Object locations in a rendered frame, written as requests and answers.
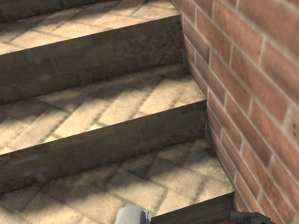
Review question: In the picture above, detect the robot left thigh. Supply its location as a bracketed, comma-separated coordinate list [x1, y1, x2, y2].
[115, 204, 151, 224]

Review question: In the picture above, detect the robot right hand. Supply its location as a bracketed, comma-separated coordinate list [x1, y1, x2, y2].
[230, 211, 277, 224]

